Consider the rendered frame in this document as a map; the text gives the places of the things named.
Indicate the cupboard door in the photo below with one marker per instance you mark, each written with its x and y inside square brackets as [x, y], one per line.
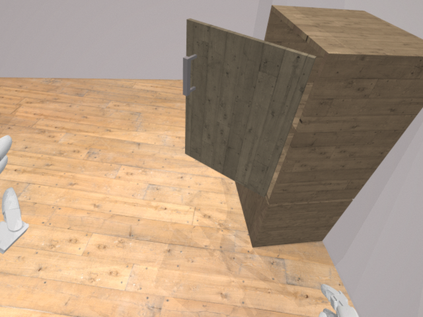
[247, 94]

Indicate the handle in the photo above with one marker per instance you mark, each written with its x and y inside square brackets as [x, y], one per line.
[186, 74]

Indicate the left robot hand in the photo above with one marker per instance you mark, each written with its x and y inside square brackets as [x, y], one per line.
[12, 228]

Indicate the right robot hand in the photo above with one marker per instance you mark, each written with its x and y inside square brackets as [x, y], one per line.
[339, 303]

